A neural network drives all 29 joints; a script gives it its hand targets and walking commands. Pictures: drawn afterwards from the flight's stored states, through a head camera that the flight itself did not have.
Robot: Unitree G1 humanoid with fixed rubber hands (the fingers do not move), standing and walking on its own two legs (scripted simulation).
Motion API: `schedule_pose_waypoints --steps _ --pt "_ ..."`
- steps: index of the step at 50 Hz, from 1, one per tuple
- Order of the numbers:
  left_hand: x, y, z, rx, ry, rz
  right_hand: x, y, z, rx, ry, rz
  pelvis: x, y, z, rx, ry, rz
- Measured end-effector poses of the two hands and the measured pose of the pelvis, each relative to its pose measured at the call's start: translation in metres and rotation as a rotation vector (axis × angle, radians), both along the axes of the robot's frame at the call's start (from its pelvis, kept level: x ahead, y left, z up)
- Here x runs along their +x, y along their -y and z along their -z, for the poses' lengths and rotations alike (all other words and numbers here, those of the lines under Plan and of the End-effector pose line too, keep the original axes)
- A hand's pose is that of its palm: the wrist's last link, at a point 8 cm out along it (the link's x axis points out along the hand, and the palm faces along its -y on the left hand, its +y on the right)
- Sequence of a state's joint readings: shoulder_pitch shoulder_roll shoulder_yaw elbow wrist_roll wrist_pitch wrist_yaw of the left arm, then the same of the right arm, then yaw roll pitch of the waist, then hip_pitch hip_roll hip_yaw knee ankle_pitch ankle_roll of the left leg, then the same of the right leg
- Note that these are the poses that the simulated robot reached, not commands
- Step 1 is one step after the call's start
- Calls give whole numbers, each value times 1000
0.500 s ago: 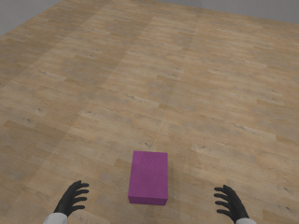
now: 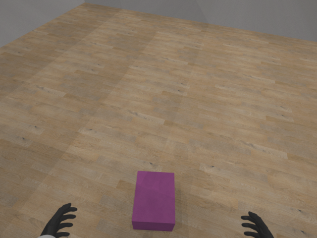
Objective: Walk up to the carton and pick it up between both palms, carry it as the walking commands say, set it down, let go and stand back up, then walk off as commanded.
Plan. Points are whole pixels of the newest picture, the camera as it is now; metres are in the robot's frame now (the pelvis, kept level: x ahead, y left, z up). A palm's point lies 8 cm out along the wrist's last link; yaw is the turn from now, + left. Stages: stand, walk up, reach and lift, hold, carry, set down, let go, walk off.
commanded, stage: stand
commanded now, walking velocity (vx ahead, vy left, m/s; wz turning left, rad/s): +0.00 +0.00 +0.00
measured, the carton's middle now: (154, 200) +0.44 +0.01 -0.68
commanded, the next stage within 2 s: walk off in 1.68 s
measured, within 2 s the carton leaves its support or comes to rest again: neither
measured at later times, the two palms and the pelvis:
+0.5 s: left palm out of the picture +0.13 +0.30 -0.10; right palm out of the picture +0.13 -0.29 -0.08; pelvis +0.01 +0.01 +0.01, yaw -1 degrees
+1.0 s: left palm out of the picture +0.09 +0.32 -0.10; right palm out of the picture +0.09 -0.29 -0.08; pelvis +0.00 +0.02 +0.01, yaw +0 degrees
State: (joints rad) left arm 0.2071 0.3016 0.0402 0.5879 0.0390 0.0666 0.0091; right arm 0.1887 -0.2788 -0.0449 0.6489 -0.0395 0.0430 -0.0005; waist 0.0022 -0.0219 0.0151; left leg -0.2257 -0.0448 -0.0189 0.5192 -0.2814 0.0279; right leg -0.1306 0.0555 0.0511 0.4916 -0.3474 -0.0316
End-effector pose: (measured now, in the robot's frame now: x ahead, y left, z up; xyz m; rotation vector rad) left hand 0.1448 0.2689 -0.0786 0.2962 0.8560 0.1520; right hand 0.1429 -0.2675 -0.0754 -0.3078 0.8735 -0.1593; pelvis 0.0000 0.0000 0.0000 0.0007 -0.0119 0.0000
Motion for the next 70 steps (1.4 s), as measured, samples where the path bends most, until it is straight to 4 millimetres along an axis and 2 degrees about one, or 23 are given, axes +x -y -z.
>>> schedule_pose_waypoints --steps 5,10,23,49,70 --pt "-1 -15 6 28 -38 -11 -1 16 -1 -50 -34 20 6 -1 -1 -2 -11 3" --pt "-1 -21 11 39 -72 -11 0 21 -1 -71 -55 30 11 -3 -2 -2 -14 6" --pt "-11 -31 17 48 -138 -16 -9 18 5 -70 -106 47 14 -10 -5 -2 -6 9" --pt "-56 -50 21 58 -227 -49 -47 20 9 -84 -189 66 -4 -18 -10 -3 17 4" --pt "-73 -59 22 60 -261 -66 -57 20 9 -90 -217 68 -11 -22 -12 -4 23 -1"
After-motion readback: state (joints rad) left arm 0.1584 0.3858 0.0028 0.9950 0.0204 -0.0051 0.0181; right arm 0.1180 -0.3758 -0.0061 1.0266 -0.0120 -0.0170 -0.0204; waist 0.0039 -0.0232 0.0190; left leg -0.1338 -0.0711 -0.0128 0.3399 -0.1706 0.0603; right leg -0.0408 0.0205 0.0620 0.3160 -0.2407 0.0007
